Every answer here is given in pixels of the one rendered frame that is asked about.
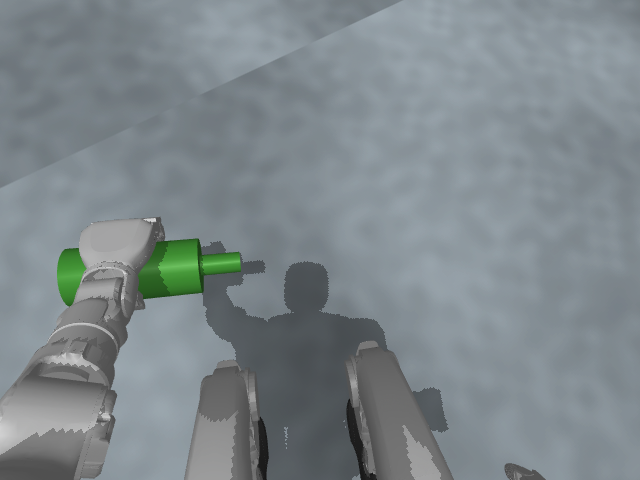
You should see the left robot arm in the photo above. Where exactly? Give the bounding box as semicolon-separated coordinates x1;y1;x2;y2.
0;262;139;480

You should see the right robot hand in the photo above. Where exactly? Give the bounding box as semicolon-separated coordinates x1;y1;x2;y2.
504;463;546;480

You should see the bottle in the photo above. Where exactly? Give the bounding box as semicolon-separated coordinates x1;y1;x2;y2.
57;238;241;307

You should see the left robot hand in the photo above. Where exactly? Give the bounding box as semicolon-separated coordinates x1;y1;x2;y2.
79;217;165;310

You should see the right robot foot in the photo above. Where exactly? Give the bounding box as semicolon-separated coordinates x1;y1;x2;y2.
346;398;377;480

